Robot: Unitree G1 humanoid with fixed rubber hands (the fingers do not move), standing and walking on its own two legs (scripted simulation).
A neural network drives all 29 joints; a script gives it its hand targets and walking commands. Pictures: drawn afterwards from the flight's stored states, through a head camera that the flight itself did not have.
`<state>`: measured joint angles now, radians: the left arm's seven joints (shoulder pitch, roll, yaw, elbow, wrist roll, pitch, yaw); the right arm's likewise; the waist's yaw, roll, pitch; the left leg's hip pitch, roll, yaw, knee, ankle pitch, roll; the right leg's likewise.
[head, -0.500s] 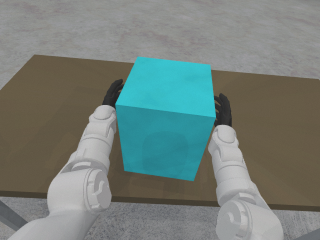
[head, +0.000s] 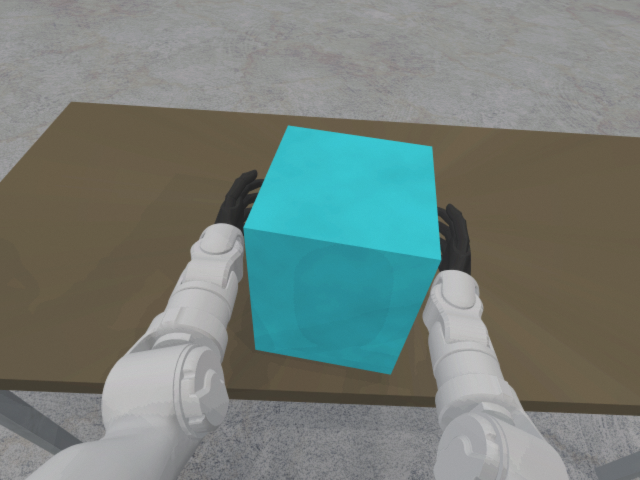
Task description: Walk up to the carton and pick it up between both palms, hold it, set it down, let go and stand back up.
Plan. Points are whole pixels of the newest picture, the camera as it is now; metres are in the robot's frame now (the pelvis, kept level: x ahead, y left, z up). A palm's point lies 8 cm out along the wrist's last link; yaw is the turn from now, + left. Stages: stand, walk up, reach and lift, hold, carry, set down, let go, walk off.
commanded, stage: set down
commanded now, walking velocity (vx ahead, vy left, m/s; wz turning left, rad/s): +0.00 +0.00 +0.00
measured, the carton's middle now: (340, 252) +0.43 -0.05 +0.05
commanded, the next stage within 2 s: none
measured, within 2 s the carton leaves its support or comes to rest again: rests again in 0.06 s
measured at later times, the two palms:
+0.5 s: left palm (230, 233) +0.44 +0.10 +0.08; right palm (448, 272) +0.37 -0.18 +0.07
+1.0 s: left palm (230, 236) +0.44 +0.11 +0.08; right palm (447, 273) +0.37 -0.18 +0.07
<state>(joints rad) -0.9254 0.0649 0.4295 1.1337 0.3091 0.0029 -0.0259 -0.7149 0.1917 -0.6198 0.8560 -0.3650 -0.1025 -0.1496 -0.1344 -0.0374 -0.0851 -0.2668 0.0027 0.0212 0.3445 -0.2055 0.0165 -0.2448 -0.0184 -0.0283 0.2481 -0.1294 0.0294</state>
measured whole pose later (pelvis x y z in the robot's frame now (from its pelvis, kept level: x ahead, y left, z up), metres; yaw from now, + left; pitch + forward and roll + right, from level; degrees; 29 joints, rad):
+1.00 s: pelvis -0.01 -0.01 +0.00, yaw +0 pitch +9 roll -1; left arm -0.95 0.05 0.54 1.17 0.41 -0.13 -0.06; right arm -0.73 0.23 -0.75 0.85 -0.48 -0.24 -0.12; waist -0.11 -0.05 -0.05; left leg -0.30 0.01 0.03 0.34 -0.18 0.01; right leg -0.28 -0.02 -0.06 0.25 -0.12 0.02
